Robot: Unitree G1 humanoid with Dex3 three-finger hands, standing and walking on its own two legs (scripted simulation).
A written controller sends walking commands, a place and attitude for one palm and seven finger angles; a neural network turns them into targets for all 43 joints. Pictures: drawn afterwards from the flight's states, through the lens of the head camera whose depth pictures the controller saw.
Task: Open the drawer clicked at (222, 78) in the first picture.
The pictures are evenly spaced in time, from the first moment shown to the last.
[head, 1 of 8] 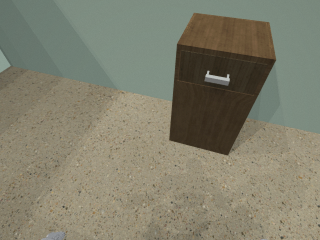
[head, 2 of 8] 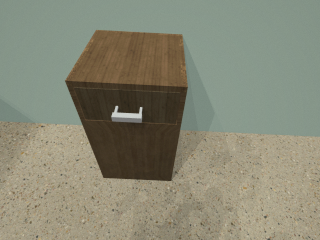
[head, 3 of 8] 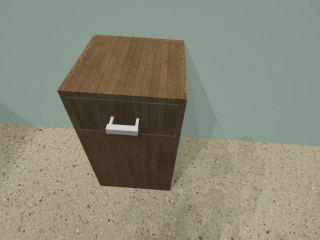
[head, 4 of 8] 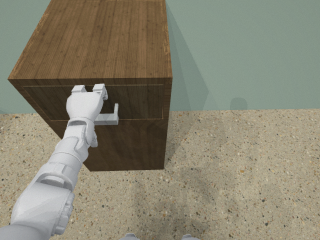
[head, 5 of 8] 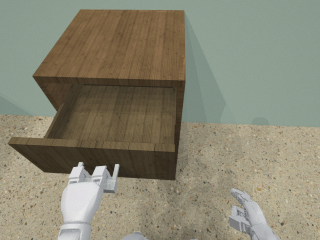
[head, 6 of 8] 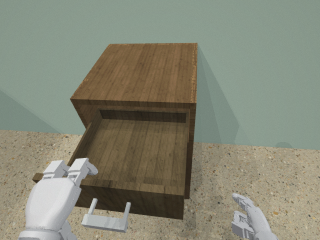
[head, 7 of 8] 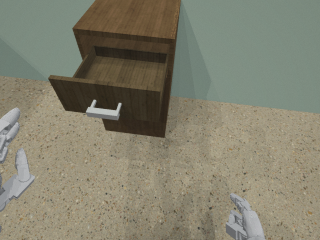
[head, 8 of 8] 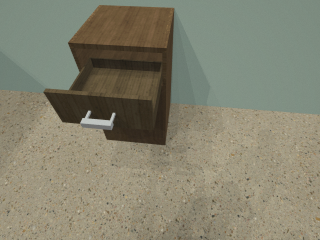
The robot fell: no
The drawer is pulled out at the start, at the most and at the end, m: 0.00 0.30 0.30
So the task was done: yes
